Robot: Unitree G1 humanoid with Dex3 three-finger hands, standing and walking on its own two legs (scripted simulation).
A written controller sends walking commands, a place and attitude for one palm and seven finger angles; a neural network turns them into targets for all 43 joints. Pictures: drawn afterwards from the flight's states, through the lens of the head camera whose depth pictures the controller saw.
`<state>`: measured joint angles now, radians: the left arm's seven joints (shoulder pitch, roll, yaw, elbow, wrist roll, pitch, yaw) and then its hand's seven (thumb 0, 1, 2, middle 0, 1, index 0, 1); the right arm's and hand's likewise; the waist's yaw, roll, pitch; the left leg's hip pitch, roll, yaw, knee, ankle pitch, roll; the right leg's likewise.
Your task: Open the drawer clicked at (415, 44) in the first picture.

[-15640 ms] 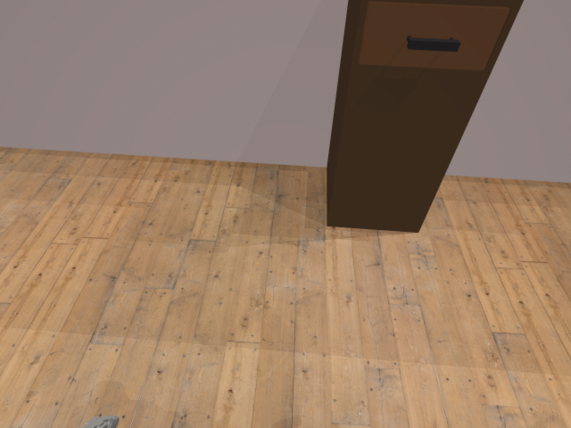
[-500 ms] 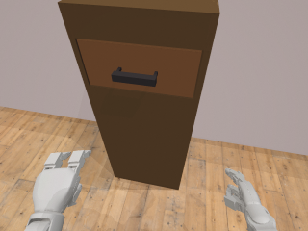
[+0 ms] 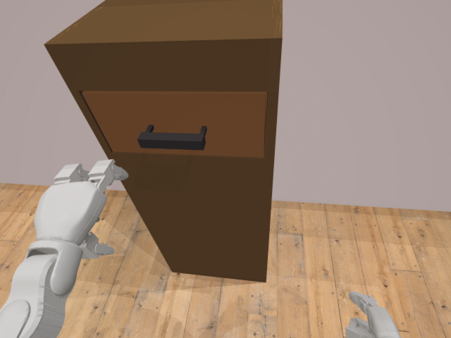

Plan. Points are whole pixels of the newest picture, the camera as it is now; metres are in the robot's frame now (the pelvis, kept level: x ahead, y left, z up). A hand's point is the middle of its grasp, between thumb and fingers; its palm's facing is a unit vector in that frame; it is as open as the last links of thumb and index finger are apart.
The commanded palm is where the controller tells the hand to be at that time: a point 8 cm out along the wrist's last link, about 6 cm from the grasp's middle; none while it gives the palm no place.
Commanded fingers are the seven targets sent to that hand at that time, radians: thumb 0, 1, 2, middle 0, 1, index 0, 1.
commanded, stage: raise the hand with hooked fingers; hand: left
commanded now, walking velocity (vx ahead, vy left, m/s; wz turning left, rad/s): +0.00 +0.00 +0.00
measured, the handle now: (174, 134) +0.49 +0.19 +0.10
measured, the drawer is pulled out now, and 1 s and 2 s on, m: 0.00 0.00 0.00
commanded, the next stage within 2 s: move the hooked fingers above the handle in 0.92 s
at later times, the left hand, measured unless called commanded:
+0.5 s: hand (68, 157) +0.29 +0.27 +0.22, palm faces +0.13 -0.04 -0.99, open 13.8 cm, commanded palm +0.24 +0.25 +0.27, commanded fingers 0.00 -0.50 0.30 -0.30 -1.20 -0.30 -1.20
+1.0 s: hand (59, 180) +0.27 +0.28 +0.20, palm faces +0.11 -0.06 -0.99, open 13.8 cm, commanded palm +0.22 +0.27 +0.27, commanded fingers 0.00 -0.50 0.30 -0.30 -1.20 -0.30 -1.20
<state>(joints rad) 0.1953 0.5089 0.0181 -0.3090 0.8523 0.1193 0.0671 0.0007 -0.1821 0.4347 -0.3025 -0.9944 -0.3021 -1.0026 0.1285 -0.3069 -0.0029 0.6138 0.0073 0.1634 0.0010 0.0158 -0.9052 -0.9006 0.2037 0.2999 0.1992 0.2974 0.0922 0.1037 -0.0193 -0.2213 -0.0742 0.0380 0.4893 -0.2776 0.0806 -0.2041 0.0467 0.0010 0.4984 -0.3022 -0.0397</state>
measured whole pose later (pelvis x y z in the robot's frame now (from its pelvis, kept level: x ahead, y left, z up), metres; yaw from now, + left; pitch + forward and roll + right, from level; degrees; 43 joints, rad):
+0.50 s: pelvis -0.03 +0.00 +0.00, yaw +2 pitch -2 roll +0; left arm -0.35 0.65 0.00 -0.06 0.80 0.19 -0.26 0.00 -0.48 0.30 -0.32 -1.19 -0.32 -1.20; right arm 0.07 -0.26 0.07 0.59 0.05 0.17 0.01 0.01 -0.90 -0.90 0.21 0.30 0.20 0.30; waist 0.09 0.11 0.00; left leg -0.20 -0.09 0.01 0.42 -0.20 0.09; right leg -0.18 0.03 -0.02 0.44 -0.23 -0.03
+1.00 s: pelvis -0.05 +0.02 +0.00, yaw +2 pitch -2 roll -1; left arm -0.30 0.62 -0.01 -0.08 0.80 0.17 -0.24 0.00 -0.49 0.30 -0.32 -1.20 -0.32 -1.20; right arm 0.11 -0.28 0.04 0.60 0.06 0.14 0.03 0.01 -0.91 -0.90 0.20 0.30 0.20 0.30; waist 0.09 0.12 0.01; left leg -0.23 -0.11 0.02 0.43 -0.17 0.11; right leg -0.22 0.01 -0.02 0.47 -0.23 -0.01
